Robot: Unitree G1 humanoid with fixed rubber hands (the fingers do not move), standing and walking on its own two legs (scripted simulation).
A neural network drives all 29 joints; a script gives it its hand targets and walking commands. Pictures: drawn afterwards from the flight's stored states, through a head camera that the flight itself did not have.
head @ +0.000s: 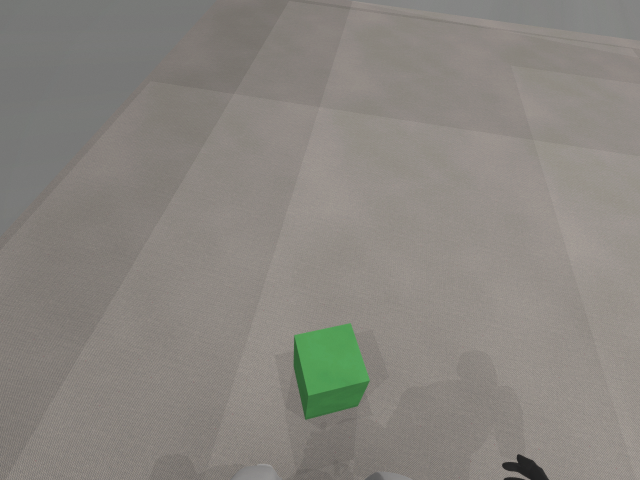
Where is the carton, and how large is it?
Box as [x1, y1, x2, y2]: [294, 323, 369, 419]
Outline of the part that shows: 350,323 294,335 294,369 305,419 356,406 369,381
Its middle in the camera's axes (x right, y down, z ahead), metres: +0.02 +0.38 +1.11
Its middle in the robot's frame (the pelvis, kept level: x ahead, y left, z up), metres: +0.48 -0.03 -0.63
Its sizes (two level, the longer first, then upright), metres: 0.167 0.164 0.228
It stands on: the floor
